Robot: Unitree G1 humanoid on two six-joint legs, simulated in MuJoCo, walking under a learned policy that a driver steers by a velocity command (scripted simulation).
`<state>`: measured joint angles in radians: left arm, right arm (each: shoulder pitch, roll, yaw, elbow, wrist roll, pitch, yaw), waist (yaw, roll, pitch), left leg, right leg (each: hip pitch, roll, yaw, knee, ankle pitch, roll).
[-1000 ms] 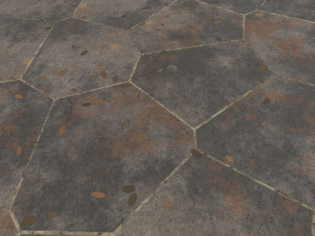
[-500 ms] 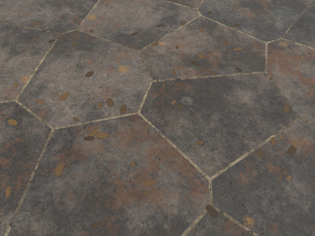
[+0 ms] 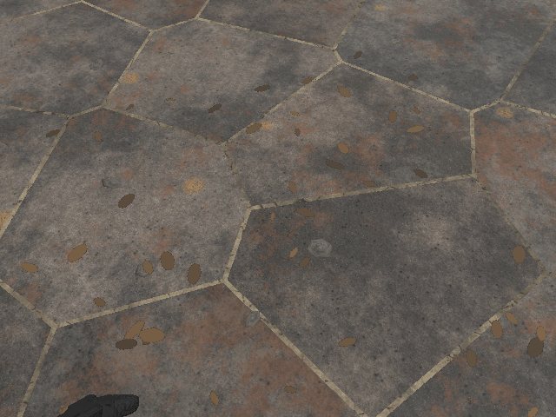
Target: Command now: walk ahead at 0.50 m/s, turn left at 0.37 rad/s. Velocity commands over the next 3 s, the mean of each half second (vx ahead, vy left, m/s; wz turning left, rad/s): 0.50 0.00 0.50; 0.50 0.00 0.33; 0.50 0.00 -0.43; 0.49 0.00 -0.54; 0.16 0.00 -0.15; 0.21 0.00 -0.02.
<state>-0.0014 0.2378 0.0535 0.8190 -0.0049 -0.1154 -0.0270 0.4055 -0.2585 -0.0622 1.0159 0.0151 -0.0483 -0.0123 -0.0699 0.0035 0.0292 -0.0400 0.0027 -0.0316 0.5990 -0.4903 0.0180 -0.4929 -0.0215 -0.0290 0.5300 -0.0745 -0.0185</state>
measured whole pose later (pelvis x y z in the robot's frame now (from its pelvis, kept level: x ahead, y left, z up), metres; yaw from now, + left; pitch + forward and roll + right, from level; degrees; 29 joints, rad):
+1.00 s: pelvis +0.53 +0.15 +0.01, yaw +25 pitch +2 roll +1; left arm 0.03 0.26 0.04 0.79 -0.02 -0.11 -0.05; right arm 0.35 -0.27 -0.07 0.85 0.00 -0.06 -0.02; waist -0.07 -0.04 0.01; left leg 0.07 -0.08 -0.06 0.28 -0.38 0.07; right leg -0.57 -0.02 -0.03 0.51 0.03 -0.05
